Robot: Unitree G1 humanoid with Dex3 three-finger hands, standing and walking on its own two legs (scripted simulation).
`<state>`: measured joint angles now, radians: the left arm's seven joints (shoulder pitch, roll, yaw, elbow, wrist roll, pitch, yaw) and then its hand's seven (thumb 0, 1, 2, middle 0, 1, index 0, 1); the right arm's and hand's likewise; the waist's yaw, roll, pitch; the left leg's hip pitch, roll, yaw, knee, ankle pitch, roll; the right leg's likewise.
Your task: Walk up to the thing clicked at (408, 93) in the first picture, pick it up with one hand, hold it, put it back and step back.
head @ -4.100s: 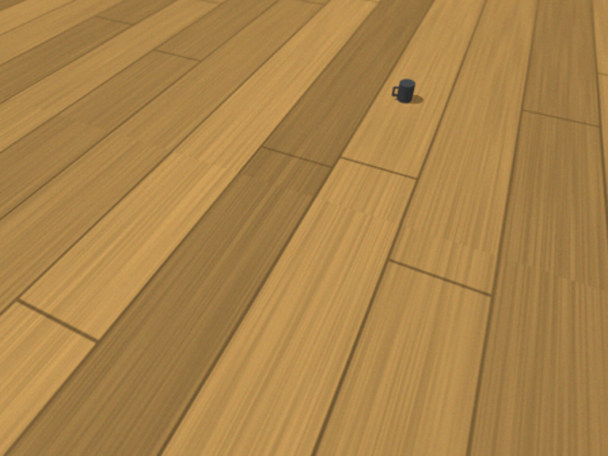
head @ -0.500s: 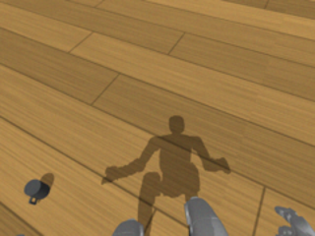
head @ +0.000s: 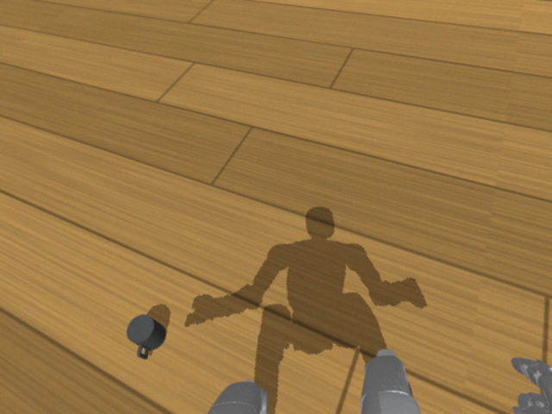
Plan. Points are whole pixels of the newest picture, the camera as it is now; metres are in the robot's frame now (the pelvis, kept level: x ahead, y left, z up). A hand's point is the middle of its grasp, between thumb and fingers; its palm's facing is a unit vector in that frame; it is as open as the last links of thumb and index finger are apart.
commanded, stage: walk up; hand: left
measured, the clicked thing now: (146, 338) +0.38 +0.53 -0.65
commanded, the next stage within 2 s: none
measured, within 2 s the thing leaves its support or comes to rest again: neither
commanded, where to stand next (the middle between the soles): -0.05 +0.44 m, yaw -17 degrees
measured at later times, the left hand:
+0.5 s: hand out of the picture +0.04 +0.49 -0.08, palm faces -0.11 -0.82 -0.57, open 7.4 cm
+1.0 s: hand out of the picture -0.08 +0.70 -0.10, palm faces -0.24 -0.82 -0.52, open 7.4 cm
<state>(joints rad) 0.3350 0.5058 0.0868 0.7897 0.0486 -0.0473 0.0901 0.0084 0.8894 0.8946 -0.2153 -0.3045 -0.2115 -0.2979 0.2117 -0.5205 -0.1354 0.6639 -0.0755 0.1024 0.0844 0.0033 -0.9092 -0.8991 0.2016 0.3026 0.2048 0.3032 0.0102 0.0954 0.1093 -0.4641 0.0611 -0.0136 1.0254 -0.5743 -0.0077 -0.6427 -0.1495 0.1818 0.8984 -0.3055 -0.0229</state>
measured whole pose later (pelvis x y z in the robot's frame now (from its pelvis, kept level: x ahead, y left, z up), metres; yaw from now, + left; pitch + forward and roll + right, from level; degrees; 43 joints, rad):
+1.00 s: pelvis -0.18 +0.43 +0.03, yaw -13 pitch -3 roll -2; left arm 0.30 0.36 0.05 0.88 0.03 -0.04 0.07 0.01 0.90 0.90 -0.21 -0.30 -0.21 -0.30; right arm 0.25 -0.40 -0.07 0.73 -0.05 0.10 0.03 0.00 -0.91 -0.90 0.20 0.30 0.21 0.30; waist -0.02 0.12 0.18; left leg -0.50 0.00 0.08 0.92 -0.46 0.05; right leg -0.36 0.06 -0.07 0.82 -0.42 -0.07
